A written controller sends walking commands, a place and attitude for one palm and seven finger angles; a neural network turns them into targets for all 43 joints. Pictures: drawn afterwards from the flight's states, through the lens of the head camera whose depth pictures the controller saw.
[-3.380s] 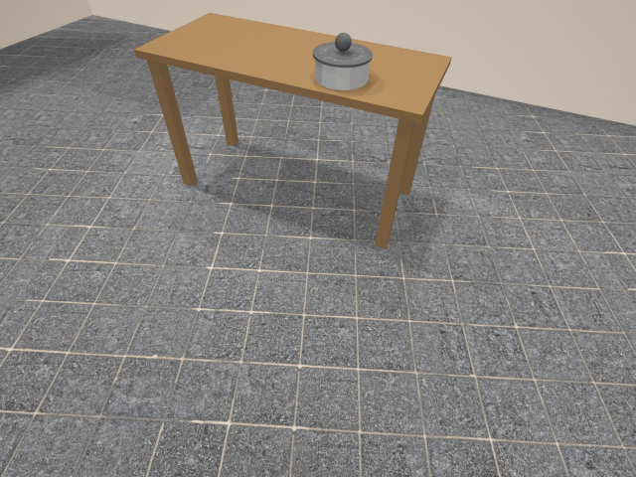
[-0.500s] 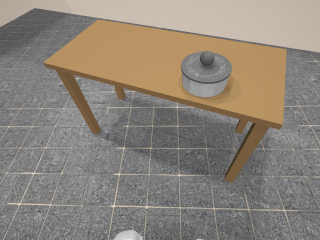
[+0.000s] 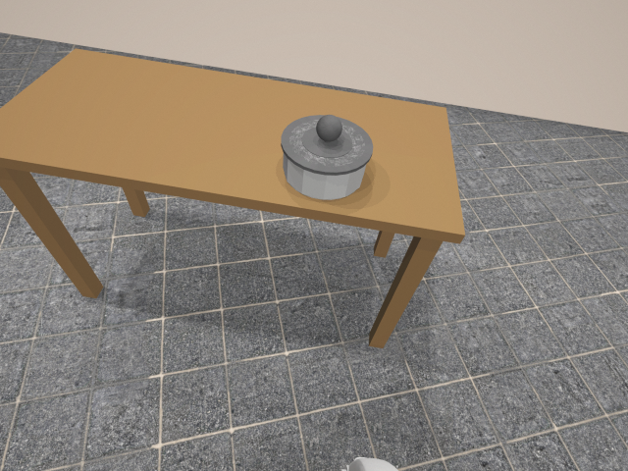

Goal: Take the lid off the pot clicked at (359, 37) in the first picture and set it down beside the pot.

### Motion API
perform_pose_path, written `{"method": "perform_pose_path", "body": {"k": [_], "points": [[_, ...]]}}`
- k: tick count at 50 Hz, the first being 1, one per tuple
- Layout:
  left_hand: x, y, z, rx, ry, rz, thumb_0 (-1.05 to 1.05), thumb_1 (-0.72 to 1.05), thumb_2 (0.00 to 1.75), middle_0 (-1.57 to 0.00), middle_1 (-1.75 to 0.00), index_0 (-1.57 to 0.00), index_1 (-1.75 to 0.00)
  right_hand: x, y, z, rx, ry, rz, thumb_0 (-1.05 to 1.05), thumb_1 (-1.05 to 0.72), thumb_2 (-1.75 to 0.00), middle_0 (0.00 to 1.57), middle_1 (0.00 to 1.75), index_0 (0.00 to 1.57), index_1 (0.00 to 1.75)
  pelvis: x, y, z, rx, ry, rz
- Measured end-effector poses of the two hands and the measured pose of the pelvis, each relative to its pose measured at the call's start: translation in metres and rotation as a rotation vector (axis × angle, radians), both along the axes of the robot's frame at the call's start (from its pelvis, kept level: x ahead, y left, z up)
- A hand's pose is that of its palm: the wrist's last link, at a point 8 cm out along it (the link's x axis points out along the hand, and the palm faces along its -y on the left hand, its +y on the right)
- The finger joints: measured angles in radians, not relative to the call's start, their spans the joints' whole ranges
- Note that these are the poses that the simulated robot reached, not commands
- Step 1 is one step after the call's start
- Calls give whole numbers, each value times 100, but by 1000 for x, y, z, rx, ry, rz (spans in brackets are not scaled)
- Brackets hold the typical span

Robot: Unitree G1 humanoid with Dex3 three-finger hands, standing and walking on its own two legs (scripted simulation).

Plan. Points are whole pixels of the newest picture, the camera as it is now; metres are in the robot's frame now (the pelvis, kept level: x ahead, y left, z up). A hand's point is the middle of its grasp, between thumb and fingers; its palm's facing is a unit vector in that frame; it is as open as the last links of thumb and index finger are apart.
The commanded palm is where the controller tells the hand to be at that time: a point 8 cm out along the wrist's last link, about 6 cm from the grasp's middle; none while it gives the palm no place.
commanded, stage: take the last steps up to it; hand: left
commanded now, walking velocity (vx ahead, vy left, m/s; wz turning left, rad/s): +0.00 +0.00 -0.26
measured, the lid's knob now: (329, 128) +0.75 +0.02 +0.01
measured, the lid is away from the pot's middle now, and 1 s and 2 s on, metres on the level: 0.00 0.00 0.00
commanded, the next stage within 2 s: come to a stop and stand still in 0.96 s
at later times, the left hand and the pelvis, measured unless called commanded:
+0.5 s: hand out of the picture +0.03 +0.11 -0.16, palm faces -0.02 -0.98 -0.19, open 7.4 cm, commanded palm none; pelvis +0.04 -0.06 +0.00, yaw -5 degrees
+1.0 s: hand (220, 404) +0.24 +0.15 -0.18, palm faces -0.04 -0.98 -0.17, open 7.4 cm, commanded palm none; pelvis +0.19 -0.03 +0.00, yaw -7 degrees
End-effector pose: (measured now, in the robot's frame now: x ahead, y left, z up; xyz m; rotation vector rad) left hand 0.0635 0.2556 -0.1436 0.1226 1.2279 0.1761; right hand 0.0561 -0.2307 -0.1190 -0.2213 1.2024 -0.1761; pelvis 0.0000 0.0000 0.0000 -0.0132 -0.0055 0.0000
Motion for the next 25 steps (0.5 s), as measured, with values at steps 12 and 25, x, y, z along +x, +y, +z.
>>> {"method": "perform_pose_path", "body": {"k": [12, 25], "points": [[9, -51, 4, 45, 32, -121, 1, 91, 89, -20, -30, -19, -30, -78, -34, -43, 92, 150, -158, 1, -91, -90, 20, 30, 20, 30, -3, -33, -14, 18, 2, -77], [-32, -97, 9, -6, 172, -61, 1, 91, 89, -20, -30, -20, -30, -25, -66, -27, 98, 131, -153, 1, -91, -90, 19, 30, 19, 30, 41, -59, 1, 16, 6, -90]]}}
